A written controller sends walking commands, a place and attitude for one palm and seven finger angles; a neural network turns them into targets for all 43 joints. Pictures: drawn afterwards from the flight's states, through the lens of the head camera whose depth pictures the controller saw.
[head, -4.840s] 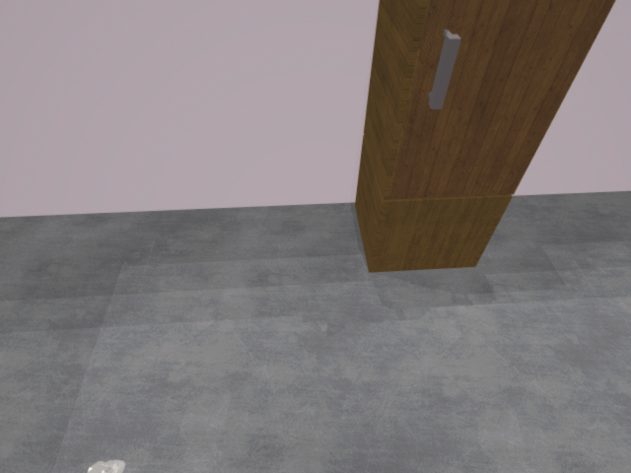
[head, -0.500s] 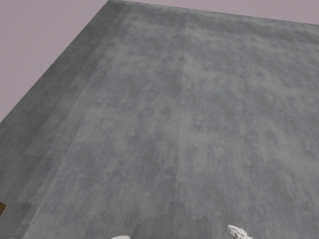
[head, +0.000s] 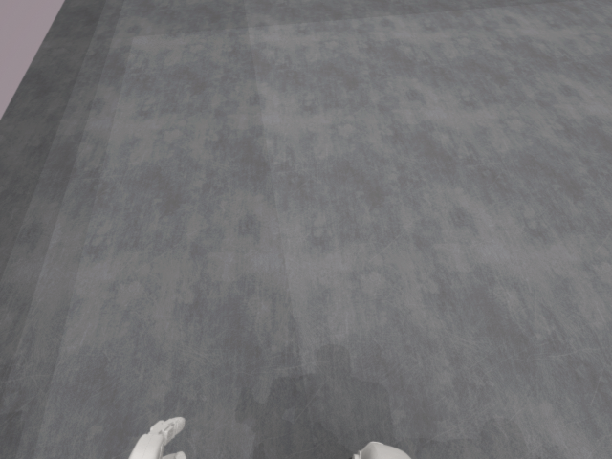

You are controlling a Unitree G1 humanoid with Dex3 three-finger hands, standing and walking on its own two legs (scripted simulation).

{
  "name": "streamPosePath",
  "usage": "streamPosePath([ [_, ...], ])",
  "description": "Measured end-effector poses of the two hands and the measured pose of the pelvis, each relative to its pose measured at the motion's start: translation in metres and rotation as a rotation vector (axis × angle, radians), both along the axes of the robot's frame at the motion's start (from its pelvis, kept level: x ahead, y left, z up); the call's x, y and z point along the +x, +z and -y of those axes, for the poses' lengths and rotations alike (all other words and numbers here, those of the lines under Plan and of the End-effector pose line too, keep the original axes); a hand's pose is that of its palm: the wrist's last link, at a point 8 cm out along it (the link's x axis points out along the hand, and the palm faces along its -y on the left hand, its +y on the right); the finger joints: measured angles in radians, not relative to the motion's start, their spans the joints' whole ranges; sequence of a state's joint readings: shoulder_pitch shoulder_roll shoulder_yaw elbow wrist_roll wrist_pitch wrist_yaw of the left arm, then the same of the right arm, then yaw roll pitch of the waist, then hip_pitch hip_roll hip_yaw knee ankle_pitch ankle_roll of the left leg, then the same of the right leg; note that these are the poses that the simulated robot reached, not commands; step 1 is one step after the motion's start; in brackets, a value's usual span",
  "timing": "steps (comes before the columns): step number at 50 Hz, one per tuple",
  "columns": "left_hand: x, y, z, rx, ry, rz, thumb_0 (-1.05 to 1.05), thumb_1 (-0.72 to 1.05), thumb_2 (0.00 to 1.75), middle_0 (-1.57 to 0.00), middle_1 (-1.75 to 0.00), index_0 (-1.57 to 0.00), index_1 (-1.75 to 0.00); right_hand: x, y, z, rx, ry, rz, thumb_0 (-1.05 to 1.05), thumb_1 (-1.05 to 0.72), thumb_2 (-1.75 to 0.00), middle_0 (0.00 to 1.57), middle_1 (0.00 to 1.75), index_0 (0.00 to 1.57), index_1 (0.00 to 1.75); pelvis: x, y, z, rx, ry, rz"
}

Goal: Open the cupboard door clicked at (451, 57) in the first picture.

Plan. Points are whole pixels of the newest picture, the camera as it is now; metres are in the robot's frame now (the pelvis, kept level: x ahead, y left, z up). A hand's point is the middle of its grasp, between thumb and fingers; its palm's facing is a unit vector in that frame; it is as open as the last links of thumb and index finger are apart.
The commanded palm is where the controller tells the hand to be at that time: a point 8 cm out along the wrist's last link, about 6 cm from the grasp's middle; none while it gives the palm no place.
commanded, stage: turn to face it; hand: left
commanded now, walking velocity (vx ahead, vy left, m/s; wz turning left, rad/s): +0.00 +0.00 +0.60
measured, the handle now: out of the picture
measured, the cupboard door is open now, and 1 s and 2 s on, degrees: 0 0 0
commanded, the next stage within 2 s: none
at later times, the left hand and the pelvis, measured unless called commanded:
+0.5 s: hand out of the picture +0.07 +0.28 -0.16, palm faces +0.31 -0.92 -0.22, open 7.4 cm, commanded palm none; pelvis +0.04 +0.05 +0.02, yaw +16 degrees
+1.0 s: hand out of the picture +0.00 +0.18 -0.13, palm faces +0.57 -0.77 -0.28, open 7.4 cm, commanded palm none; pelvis +0.05 -0.02 +0.02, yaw +36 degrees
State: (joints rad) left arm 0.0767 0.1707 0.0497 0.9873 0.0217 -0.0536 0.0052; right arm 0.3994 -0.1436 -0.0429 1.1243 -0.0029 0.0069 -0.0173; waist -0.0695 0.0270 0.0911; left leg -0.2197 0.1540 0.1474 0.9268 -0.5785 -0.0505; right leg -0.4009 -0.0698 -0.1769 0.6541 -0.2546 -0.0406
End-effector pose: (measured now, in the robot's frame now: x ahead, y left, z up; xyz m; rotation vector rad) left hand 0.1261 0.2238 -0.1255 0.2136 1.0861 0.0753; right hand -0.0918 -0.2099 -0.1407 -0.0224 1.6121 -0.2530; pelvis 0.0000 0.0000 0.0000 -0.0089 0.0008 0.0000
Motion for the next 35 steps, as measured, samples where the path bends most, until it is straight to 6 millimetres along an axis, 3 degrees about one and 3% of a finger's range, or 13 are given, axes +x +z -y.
streamPosePath([
  [3, 0.009, 0.006, 0.009, -0.018, 0.030, 0.022, 0.01, 0.91, 0.90, -0.20, -0.30, -0.20, -0.30, 0.036, -0.001, -0.001, 0.015, 0.041, 0.040, 0.00, -0.91, -0.89, 0.20, 0.30, 0.19, 0.30, 0.010, 0.005, 0.000, 0.002, 0.031, 0.010],
  [8, 0.002, 0.007, 0.007, -0.052, 0.102, 0.009, 0.01, 0.91, 0.90, -0.20, -0.30, -0.20, -0.30, 0.114, 0.005, -0.003, 0.007, 0.132, 0.192, 0.00, -0.91, -0.89, 0.20, 0.30, 0.19, 0.30, 0.021, 0.010, -0.008, -0.003, 0.089, 0.013],
  [11, -0.004, 0.000, -0.010, -0.067, 0.167, 0.017, 0.00, 0.91, 0.90, -0.20, -0.30, -0.21, -0.30, 0.152, 0.010, -0.002, -0.036, 0.206, 0.256, 0.01, -0.93, -0.89, 0.20, 0.30, 0.19, 0.30, 0.025, 0.007, -0.018, -0.015, 0.132, 0.018],
  [15, -0.020, -0.023, -0.044, -0.079, 0.249, 0.001, 0.00, 0.91, 0.90, -0.20, -0.30, -0.21, -0.30, 0.192, 0.015, -0.001, -0.106, 0.294, 0.332, 0.01, -0.93, -0.89, 0.20, 0.30, 0.20, 0.30, 0.029, -0.008, -0.036, -0.033, 0.180, 0.020],
  [18, -0.039, -0.027, -0.067, -0.053, 0.290, -0.056, 0.00, 0.91, 0.90, -0.20, -0.30, -0.20, -0.30, 0.208, 0.024, -0.005, -0.137, 0.335, 0.362, 0.01, -0.93, -0.89, 0.20, 0.30, 0.19, 0.30, 0.030, -0.006, -0.043, -0.035, 0.204, 0.008],
  [25, -0.082, -0.001, -0.096, -0.001, 0.396, -0.117, 0.01, 0.91, 0.90, -0.20, -0.30, -0.20, -0.30, 0.233, 0.044, -0.020, -0.118, 0.430, 0.345, 0.00, -0.91, -0.89, 0.20, 0.30, 0.20, 0.30, 0.036, 0.017, -0.047, -0.035, 0.273, -0.021],
  [30, -0.104, 0.011, -0.097, 0.028, 0.464, -0.141, 0.01, 0.91, 0.90, -0.19, -0.30, -0.20, -0.30, 0.255, 0.044, -0.027, -0.076, 0.489, 0.353, 0.00, -0.91, -0.89, 0.20, 0.30, 0.20, 0.30, 0.040, 0.023, -0.042, -0.038, 0.334, -0.026],
  [35, -0.109, 0.018, -0.081, 0.043, 0.517, -0.118, 0.01, 0.91, 0.90, -0.19, -0.30, -0.20, -0.30, 0.276, 0.036, -0.023, -0.034, 0.546, 0.358, 0.00, -0.90, -0.89, 0.20, 0.30, 0.20, 0.30, 0.041, 0.021, -0.026, -0.030, 0.404, -0.027],
])
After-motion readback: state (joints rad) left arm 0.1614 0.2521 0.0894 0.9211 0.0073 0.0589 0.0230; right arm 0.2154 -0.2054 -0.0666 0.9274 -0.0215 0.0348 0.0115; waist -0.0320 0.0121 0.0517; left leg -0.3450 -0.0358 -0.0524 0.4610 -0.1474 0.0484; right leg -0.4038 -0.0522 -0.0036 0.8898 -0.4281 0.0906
